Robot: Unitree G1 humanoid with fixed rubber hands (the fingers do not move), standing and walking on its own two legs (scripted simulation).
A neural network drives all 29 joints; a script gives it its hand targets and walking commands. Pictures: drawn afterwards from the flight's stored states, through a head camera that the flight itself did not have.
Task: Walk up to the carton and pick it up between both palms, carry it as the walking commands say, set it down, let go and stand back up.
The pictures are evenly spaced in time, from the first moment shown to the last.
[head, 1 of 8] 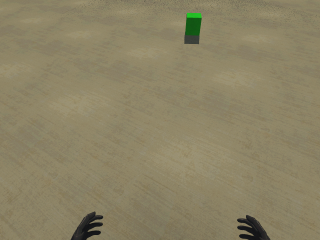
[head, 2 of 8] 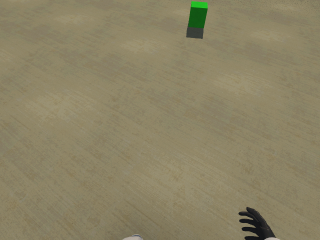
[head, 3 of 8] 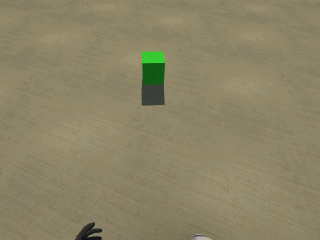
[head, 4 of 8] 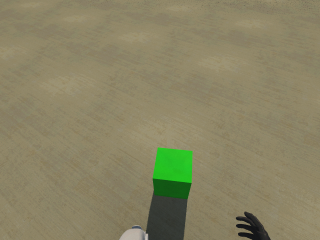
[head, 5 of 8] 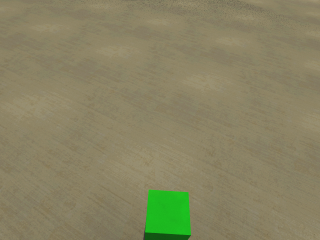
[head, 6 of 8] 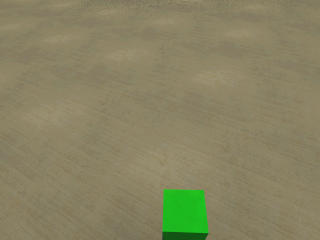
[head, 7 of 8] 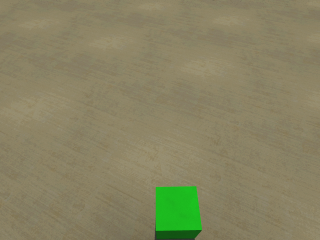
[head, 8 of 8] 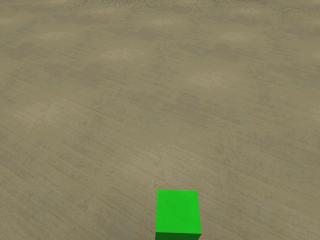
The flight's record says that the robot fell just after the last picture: no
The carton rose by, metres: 0.00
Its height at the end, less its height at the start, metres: +0.00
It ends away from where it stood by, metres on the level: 0.00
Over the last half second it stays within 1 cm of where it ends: yes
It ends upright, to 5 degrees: yes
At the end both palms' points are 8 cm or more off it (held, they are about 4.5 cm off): yes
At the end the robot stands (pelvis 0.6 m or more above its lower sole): yes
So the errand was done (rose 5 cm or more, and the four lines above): no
